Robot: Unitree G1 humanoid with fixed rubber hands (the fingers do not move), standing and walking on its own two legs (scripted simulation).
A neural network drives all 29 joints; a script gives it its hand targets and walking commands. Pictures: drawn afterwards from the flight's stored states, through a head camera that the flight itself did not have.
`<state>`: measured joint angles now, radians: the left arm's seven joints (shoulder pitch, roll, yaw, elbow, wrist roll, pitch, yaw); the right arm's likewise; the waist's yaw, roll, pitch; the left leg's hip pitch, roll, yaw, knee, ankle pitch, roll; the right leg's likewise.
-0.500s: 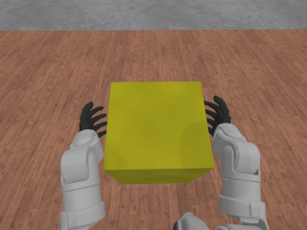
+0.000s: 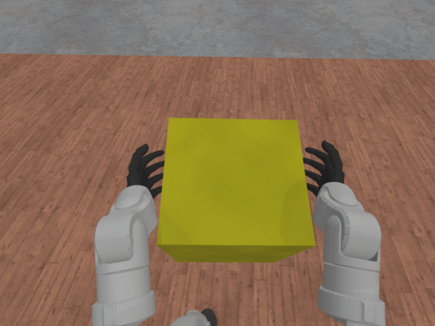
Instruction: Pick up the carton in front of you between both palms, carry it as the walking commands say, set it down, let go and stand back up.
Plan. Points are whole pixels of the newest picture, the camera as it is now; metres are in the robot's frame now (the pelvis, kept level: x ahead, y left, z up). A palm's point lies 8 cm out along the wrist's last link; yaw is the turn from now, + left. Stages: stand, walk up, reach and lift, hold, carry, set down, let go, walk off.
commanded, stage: carry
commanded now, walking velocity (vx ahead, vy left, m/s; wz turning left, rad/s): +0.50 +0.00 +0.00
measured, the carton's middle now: (229, 200) +0.36 +0.02 +0.02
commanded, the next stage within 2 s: none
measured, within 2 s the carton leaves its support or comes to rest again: neither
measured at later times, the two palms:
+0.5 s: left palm (180, 84) +0.68 +0.15 +0.04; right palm (304, 84) +0.67 -0.16 +0.05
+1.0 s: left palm (188, 34) +0.99 +0.17 +0.01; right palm (281, 31) +1.00 -0.14 +0.01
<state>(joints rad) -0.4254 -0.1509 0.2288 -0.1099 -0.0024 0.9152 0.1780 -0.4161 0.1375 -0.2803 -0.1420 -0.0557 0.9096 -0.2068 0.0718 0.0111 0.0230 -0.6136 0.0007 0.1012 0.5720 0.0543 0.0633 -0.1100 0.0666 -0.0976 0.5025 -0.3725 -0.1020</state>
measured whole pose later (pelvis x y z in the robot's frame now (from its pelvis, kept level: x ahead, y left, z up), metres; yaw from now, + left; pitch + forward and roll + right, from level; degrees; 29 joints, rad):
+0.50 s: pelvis +0.34 +0.00 -0.04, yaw +0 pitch +5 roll +0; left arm -0.39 -0.13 0.27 -0.10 0.05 0.90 0.20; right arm -0.43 0.16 -0.24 -0.05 -0.02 0.89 -0.17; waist -0.07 0.00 -0.02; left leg -0.11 -0.07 0.10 0.54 -0.40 0.11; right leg -0.59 0.00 -0.09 0.53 0.09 -0.07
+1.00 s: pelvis +0.66 +0.01 -0.09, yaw +0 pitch +5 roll -1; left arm -0.43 -0.15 0.22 -0.03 0.02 0.91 0.19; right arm -0.41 0.12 -0.29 -0.06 -0.07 0.90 -0.21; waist 0.08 0.01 -0.06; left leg -0.55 0.01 0.09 0.48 0.08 0.07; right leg -0.12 0.05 -0.08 0.60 -0.44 -0.07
